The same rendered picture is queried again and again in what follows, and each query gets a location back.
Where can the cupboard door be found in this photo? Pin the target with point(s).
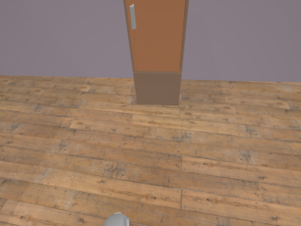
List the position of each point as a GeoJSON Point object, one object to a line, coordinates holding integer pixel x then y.
{"type": "Point", "coordinates": [157, 37]}

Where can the handle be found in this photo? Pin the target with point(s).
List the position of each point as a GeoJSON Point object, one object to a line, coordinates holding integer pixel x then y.
{"type": "Point", "coordinates": [132, 13]}

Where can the robot left thigh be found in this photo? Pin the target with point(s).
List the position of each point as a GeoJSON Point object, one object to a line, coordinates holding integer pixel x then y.
{"type": "Point", "coordinates": [117, 220]}

